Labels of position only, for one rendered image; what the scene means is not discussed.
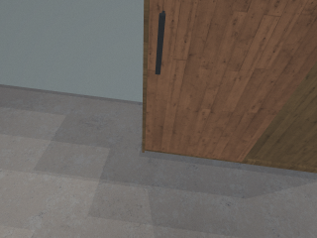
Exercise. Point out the handle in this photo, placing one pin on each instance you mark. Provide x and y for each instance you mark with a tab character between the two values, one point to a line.
161	24

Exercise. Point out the wardrobe door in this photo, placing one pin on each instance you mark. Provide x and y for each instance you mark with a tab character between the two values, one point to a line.
227	68
291	137

